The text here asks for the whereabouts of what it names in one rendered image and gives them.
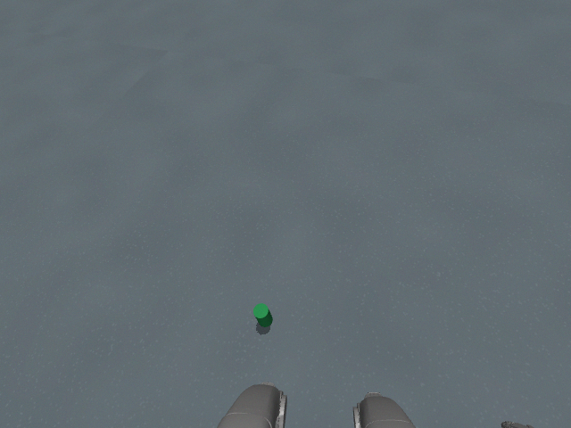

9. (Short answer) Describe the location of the can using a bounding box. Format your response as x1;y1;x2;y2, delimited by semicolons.
253;303;273;327

